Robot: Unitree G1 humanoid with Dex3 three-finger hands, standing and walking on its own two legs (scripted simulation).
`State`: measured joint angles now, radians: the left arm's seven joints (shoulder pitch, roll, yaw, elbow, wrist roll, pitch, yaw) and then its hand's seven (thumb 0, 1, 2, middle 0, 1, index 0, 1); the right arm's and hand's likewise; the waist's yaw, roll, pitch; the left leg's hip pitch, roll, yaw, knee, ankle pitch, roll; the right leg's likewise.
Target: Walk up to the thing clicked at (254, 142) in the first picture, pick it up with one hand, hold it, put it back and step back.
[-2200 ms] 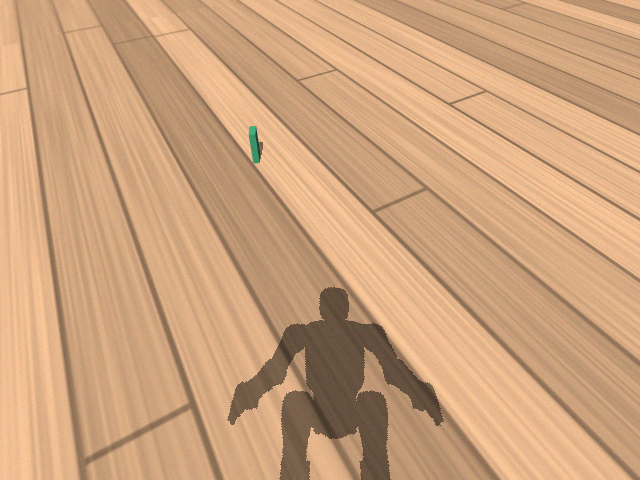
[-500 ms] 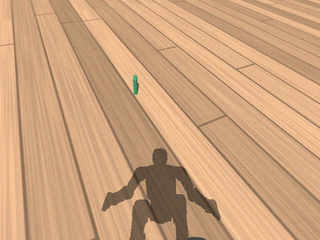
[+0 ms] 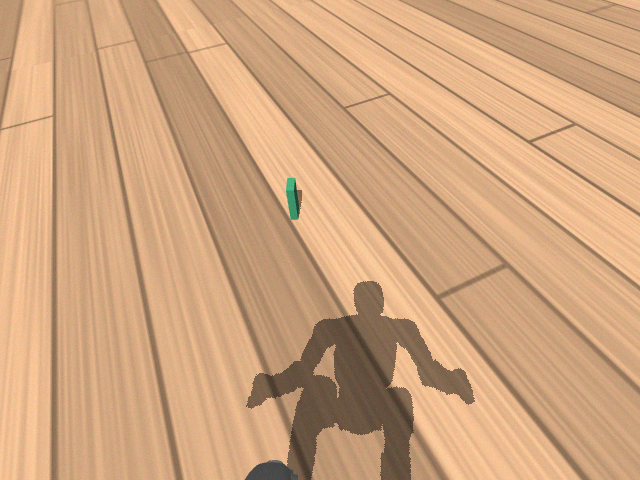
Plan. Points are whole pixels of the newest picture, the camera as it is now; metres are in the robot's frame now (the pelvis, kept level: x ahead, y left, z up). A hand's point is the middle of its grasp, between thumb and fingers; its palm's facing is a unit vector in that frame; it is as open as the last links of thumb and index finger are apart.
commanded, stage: walk up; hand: left
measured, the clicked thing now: (292, 199) +1.34 +0.23 -0.69
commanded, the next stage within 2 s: none
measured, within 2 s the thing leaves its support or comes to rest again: neither
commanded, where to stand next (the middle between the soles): +1.01 +0.01 m, yaw +3 degrees
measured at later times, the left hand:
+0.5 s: hand (165, 363) +0.34 +0.31 -0.15, palm faces -0.04 -0.95 -0.32, open 7.4 cm
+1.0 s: hand (223, 263) +0.53 +0.24 -0.12, palm faces +0.01 -0.92 -0.39, open 7.4 cm
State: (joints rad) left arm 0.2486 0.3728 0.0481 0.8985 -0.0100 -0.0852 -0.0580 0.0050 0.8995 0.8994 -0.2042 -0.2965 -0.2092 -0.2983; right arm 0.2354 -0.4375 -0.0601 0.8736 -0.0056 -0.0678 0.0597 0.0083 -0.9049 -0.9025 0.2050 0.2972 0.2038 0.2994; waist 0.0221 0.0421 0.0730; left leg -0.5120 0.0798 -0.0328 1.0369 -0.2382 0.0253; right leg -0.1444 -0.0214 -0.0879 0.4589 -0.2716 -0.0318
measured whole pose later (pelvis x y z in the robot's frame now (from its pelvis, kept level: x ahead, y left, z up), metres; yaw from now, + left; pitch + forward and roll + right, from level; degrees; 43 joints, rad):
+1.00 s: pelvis +0.47 -0.03 +0.00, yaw +1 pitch -3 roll +0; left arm 0.31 0.37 0.04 0.86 0.00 -0.09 -0.05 0.01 0.90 0.90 -0.21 -0.30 -0.21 -0.30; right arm 0.28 -0.44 -0.07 0.88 -0.01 -0.04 0.06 0.01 -0.91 -0.90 0.20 0.30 0.20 0.30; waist 0.01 0.06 0.07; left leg -0.53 0.06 -0.06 0.94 -0.17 0.00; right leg -0.12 0.00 -0.11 0.41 -0.24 -0.05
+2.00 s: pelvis +0.81 -0.03 +0.00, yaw +2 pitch -4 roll +0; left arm 0.34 0.38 0.04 0.86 0.00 -0.08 -0.04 0.01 0.90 0.90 -0.21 -0.30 -0.21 -0.30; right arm 0.29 -0.43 -0.06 0.88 -0.02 -0.02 0.07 0.01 -0.91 -0.90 0.20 0.30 0.20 0.30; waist 0.02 0.06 0.07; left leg -0.49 0.07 -0.02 0.86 -0.26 0.00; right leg -0.16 -0.03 -0.08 0.46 -0.23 -0.03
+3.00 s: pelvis +0.91 +0.01 +0.00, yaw +1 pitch -3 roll +0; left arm 0.09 0.35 0.00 1.07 0.00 -0.02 -0.01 0.01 0.90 0.90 -0.20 -0.30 -0.21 -0.30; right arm 0.16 -0.37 0.00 1.12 -0.02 -0.01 0.03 0.01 -0.90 -0.90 0.21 0.30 0.20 0.30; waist -0.01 -0.02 0.05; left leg -0.21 0.02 0.08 0.44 -0.18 0.01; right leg -0.22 -0.02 -0.03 0.44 -0.17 0.01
